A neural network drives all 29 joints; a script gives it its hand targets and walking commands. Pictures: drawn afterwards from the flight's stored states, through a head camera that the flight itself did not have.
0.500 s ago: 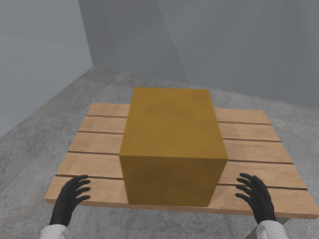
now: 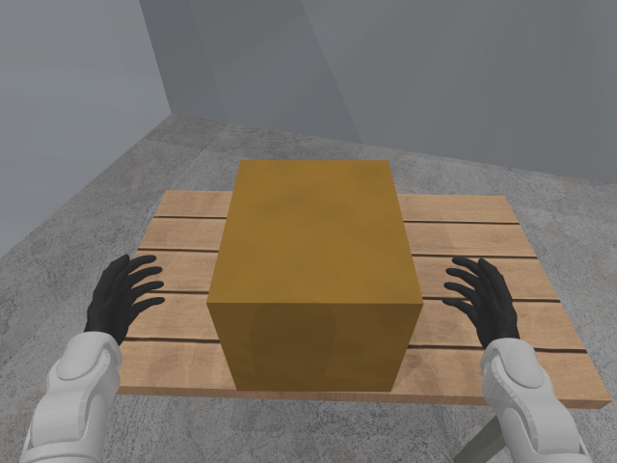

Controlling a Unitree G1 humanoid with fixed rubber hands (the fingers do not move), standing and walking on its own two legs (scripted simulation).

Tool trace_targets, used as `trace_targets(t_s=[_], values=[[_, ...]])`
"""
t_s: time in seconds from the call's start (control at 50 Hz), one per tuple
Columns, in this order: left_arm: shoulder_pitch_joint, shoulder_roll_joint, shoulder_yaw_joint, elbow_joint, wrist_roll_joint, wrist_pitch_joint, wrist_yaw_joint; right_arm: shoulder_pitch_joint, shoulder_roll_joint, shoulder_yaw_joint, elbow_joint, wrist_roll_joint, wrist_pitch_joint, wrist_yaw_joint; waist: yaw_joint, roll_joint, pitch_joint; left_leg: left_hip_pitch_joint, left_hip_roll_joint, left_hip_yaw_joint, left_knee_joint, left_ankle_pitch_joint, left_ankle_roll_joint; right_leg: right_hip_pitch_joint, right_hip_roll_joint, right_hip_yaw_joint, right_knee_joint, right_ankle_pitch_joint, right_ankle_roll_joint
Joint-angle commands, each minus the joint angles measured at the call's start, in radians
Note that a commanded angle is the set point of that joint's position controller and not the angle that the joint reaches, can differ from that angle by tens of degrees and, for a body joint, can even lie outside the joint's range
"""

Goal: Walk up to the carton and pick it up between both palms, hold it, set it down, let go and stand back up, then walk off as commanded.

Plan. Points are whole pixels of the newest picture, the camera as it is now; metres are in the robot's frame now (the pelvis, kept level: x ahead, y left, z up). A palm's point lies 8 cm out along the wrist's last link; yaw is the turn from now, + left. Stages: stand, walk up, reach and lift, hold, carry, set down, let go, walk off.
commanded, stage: reach and lift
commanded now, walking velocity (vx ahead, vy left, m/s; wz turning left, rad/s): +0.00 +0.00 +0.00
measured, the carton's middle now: (314, 273) +0.44 +0.02 -0.02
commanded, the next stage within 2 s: none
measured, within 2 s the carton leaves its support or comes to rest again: neither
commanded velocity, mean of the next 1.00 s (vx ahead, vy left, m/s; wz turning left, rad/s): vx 0.00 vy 0.00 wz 0.00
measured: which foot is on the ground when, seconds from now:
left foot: down 0.00-1.00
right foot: down 0.00-1.00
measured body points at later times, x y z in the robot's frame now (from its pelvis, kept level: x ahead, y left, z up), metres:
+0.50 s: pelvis +0.00 +0.01 +0.00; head +0.02 +0.01 +0.45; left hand +0.38 +0.27 +0.14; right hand +0.36 -0.21 +0.12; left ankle -0.02 +0.11 -0.75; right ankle +0.00 -0.10 -0.75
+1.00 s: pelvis +0.00 +0.00 +0.00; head +0.01 +0.03 +0.45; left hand +0.42 +0.27 +0.16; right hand +0.42 -0.20 +0.15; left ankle -0.02 +0.11 -0.75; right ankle +0.00 -0.10 -0.75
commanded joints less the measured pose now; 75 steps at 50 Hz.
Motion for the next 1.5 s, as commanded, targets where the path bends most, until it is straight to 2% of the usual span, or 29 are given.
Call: trace_targets(t_s=[0.0,0.12,0.16,0.2,0.22,0.36,0.48,0.58,0.62,0.66,0.74,0.78,0.86,0.9,0.92,0.94,1.0,1.02,1.04,1.06,1.08,1.16,1.18,1.2,1.26,1.32,1.36,1.44,1.48], values=[[-0.312,0.205,0.084,-0.171,0.013,0.003,-0.003,-0.261,-0.123,-0.043,-0.134,0.021,0.002,-0.008,-0.007,0.048,-0.234,-0.059,-0.01,-0.047,-0.043,0.334,-0.015,0.173,-0.033,0.122,-0.02,0.281,0.019],[-0.481,0.238,0.092,-0.128,0.018,0.063,-0.004,-0.416,-0.15,-0.063,-0.113,0.025,0.043,-0.015,-0.037,0.04,-0.275,-0.051,-0.015,-0.047,-0.041,0.312,-0.011,0.152,-0.028,0.118,-0.024,0.293,0.023],[-0.49,0.243,0.095,-0.127,0.012,0.081,-0.001,-0.444,-0.16,-0.061,-0.117,0.037,0.048,-0.017,-0.023,0.025,-0.29,-0.056,-0.015,-0.05,-0.031,0.349,-0.009,0.173,-0.027,0.12,-0.012,0.35,0.025],[-0.499,0.246,0.099,-0.136,0.012,0.089,-0.002,-0.457,-0.164,-0.05,-0.117,0.054,0.052,-0.014,-0.026,0.016,-0.345,-0.042,-0.019,-0.054,-0.023,0.387,-0.009,0.195,-0.024,0.115,-0.002,0.414,0.029],[-0.517,0.249,0.103,-0.124,0.017,0.095,-0.003,-0.469,-0.167,-0.04,-0.092,0.065,0.058,-0.017,-0.023,0.03,-0.355,-0.045,-0.023,-0.046,-0.022,0.39,-0.011,0.202,-0.026,0.116,0.0,0.434,0.03],[-0.649,0.243,0.092,-0.086,0.031,0.17,0.011,-0.622,-0.232,-0.067,-0.021,0.083,0.085,-0.004,-0.031,0.058,-0.403,-0.019,-0.004,-0.055,-0.013,0.456,-0.027,0.186,0.005,0.085,-0.001,0.419,0.017],[-0.775,0.274,0.103,-0.033,0.039,0.215,0.026,-0.771,-0.278,-0.08,0.032,0.097,0.114,0.014,-0.02,0.04,-0.46,-0.022,-0.003,-0.057,-0.006,0.452,-0.028,0.172,0.012,0.082,0.0,0.417,0.016],[-0.848,0.269,0.079,0.019,0.03,0.229,0.025,-0.871,-0.283,-0.077,0.129,0.105,0.14,0.027,-0.026,0.019,-0.477,-0.03,-0.005,-0.058,-0.004,0.437,-0.026,0.17,0.009,0.079,-0.001,0.427,0.017],[-0.93,0.292,0.074,0.052,0.035,0.227,0.028,-0.932,-0.289,-0.083,0.175,0.106,0.148,0.033,-0.032,0.035,-0.497,-0.046,-0.004,-0.059,-0.003,0.407,-0.027,0.153,0.011,0.077,0.008,0.404,0.014],[-0.982,0.297,0.057,0.147,0.029,0.22,0.025,-0.992,-0.291,-0.088,0.251,0.095,0.158,0.04,-0.036,0.02,-0.458,-0.084,-0.003,-0.064,-0.011,0.365,-0.024,0.142,0.004,0.075,0.004,0.366,0.013],[-1.036,0.315,0.036,0.145,0.027,0.199,0.032,-1.044,-0.285,-0.072,0.268,0.109,0.148,0.048,-0.027,0.054,-0.551,-0.052,-0.007,-0.062,0.018,0.419,-0.033,0.152,0.006,0.077,0.018,0.413,0.009],[-1.066,0.327,0.026,0.153,0.026,0.2,0.032,-1.067,-0.288,-0.081,0.293,0.11,0.14,0.047,-0.035,0.077,-0.601,-0.021,-0.004,-0.066,0.039,0.485,-0.041,0.154,0.011,0.072,0.024,0.461,0.009],[-1.046,0.283,-0.006,0.331,0.072,0.19,0.018,-1.054,-0.289,-0.094,0.497,0.079,0.13,0.05,-0.061,0.112,-0.525,-0.011,-0.001,-0.079,0.042,0.478,-0.054,0.11,0.011,0.055,0.003,0.403,0.006],[-1.035,0.272,-0.009,0.352,0.066,0.156,0.013,-1.055,-0.273,-0.079,0.498,0.079,0.106,0.05,-0.047,0.107,-0.501,-0.018,-0.005,-0.073,0.047,0.498,-0.057,0.105,0.01,0.057,0.006,0.401,0.008],[-1.035,0.261,-0.015,0.354,0.063,0.138,0.011,-1.051,-0.276,-0.087,0.51,0.077,0.088,0.049,-0.059,0.11,-0.502,0.003,-0.004,-0.075,0.048,0.51,-0.062,0.096,0.013,0.047,0.003,0.401,0.01],[-0.962,0.243,-0.016,0.352,0.065,0.121,0.006,-0.992,-0.251,-0.067,0.504,0.076,0.068,0.047,-0.059,0.102,-0.513,0.024,-0.007,-0.071,0.059,0.545,-0.059,0.123,0.012,0.049,0.008,0.452,0.015],[-0.956,0.227,-0.011,0.407,0.077,0.046,-0.001,-0.985,-0.213,-0.055,0.525,0.042,0.007,0.045,-0.054,0.078,-0.506,-0.008,-0.013,-0.068,0.06,0.527,-0.055,0.116,0.007,0.047,0.016,0.45,0.027],[-0.943,0.227,0.005,0.431,0.086,0.019,-0.005,-0.973,-0.194,-0.049,0.533,0.036,-0.01,0.043,-0.037,0.079,-0.491,-0.034,-0.015,-0.063,0.059,0.511,-0.054,0.122,0.003,0.052,0.014,0.433,0.027],[-0.948,0.22,0.001,0.467,0.083,-0.01,-0.008,-0.977,-0.184,-0.045,0.543,0.023,-0.03,0.044,-0.039,0.066,-0.471,-0.045,-0.015,-0.063,0.058,0.501,-0.051,0.109,0.005,0.049,0.014,0.407,0.03],[-0.971,0.229,0.003,0.44,0.073,-0.045,-0.007,-0.984,-0.179,-0.043,0.522,0.018,-0.05,0.042,-0.033,0.051,-0.486,-0.058,-0.012,-0.063,0.053,0.492,-0.047,0.118,0.003,0.049,0.019,0.403,0.033],[-0.997,0.23,0.0,0.43,0.073,-0.077,-0.003,-0.99,-0.178,-0.055,0.511,0.002,-0.078,0.036,-0.049,0.067,-0.509,-0.062,-0.016,-0.06,0.055,0.478,-0.049,0.111,0.001,0.044,0.022,0.397,0.037],[-1.074,0.219,-0.043,0.444,0.031,-0.227,0.023,-1.035,-0.14,-0.072,0.479,-0.025,-0.174,0.036,-0.049,0.073,-0.607,-0.087,-0.009,-0.069,0.085,0.474,-0.054,0.042,0.004,0.04,0.047,0.342,0.037],[-1.079,0.226,-0.039,0.482,0.027,-0.253,0.03,-1.039,-0.131,-0.07,0.475,-0.029,-0.191,0.036,-0.035,0.063,-0.659,-0.103,-0.009,-0.072,0.099,0.461,-0.05,0.031,0.002,0.043,0.062,0.339,0.038],[-1.094,0.229,-0.051,0.56,0.026,-0.28,0.035,-1.039,-0.13,-0.078,0.538,-0.042,-0.2,0.038,-0.04,0.065,-0.641,-0.128,-0.001,-0.081,0.106,0.445,-0.049,-0.004,0.002,0.04,0.07,0.298,0.034],[-1.085,0.217,-0.066,0.695,0.019,-0.354,0.04,-1.046,-0.119,-0.078,0.601,-0.052,-0.244,0.031,-0.043,0.057,-0.693,-0.191,-0.002,-0.084,0.133,0.391,-0.045,-0.02,-0.003,0.046,0.107,0.289,0.031],[-1.091,0.18,-0.113,0.848,0.012,-0.419,0.038,-1.045,-0.123,-0.086,0.76,-0.06,-0.298,0.026,-0.072,0.087,-0.7,-0.218,-0.002,-0.092,0.168,0.379,-0.057,-0.087,-0.006,0.038,0.136,0.281,0.033],[-1.093,0.169,-0.128,0.955,0.002,-0.464,0.029,-1.063,-0.117,-0.062,0.844,-0.052,-0.33,0.024,-0.071,0.064,-0.685,-0.263,-0.003,-0.093,0.194,0.364,-0.056,-0.11,-0.012,0.038,0.17,0.289,0.034],[-1.138,0.139,-0.178,1.009,-0.03,-0.545,0.026,-1.115,-0.124,-0.014,0.942,0.002,-0.408,0.03,-0.078,0.079,-0.757,-0.273,-0.003,-0.095,0.26,0.427,-0.075,-0.199,-0.005,0.025,0.224,0.3,0.033],[-1.163,0.157,-0.176,1.069,-0.035,-0.573,0.027,-1.15,-0.134,0.026,0.986,0.042,-0.433,0.036,-0.049,0.059,-0.747,-0.291,-0.004,-0.093,0.284,0.455,-0.077,-0.219,0.001,0.025,0.252,0.302,0.032]])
